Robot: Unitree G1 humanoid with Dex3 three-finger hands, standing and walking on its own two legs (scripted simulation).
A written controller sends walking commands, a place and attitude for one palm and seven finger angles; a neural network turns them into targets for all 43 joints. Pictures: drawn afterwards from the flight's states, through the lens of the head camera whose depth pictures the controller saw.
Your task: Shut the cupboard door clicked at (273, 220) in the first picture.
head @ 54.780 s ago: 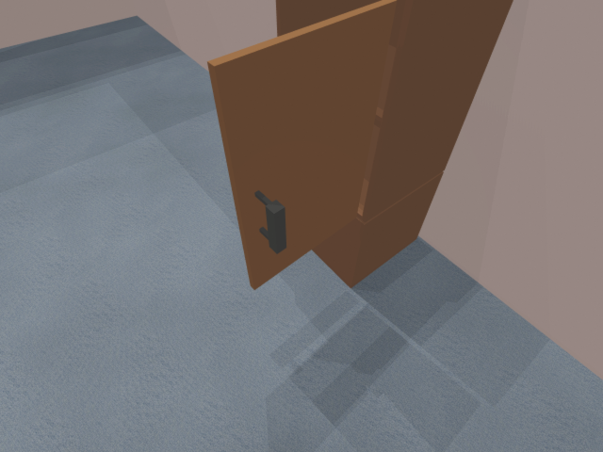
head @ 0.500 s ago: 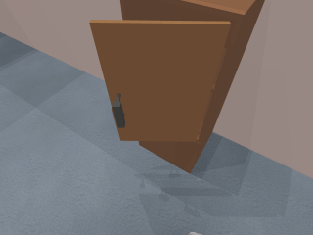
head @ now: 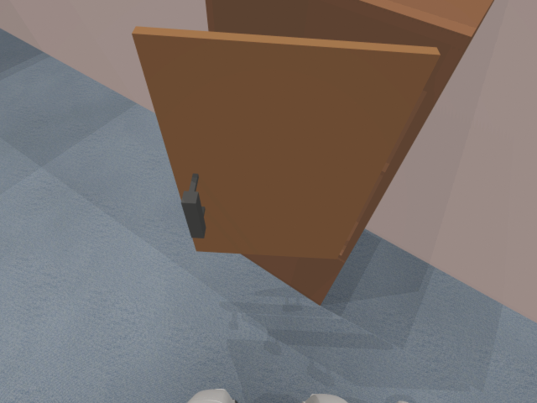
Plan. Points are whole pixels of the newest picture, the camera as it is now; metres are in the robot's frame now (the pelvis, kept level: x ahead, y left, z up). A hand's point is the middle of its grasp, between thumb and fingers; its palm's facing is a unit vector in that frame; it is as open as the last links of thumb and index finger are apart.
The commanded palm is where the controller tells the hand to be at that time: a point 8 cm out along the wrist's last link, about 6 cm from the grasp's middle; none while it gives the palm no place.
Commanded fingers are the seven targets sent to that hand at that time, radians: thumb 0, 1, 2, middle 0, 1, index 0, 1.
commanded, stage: come to a stop and stand still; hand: left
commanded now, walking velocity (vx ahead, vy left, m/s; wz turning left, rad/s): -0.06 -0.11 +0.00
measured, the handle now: (196, 206) +0.46 +0.18 -0.07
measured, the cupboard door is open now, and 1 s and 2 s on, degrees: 32 32 32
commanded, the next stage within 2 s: look again from close up in 0.56 s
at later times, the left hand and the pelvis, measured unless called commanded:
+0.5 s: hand out of the picture -0.01 +0.13 -0.17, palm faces +0.03 -0.98 -0.19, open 7.3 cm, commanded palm none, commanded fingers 0.00 0.90 0.90 -0.20 -0.30 -0.20 -0.30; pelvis -0.01 -0.04 +0.01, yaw +0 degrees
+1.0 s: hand out of the picture +0.02 +0.18 -0.17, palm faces +0.00 -0.97 -0.24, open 7.4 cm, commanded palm none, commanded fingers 0.00 0.90 0.90 -0.20 -0.30 -0.20 -0.30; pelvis +0.00 -0.01 +0.00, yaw +0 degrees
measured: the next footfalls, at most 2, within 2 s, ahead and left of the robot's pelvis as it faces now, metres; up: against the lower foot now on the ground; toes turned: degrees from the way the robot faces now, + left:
right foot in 0.26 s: +0.01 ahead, -0.14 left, +0.00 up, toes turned -1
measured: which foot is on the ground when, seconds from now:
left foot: down 0.00-1.00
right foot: up 0.00-0.24, down 0.26-1.00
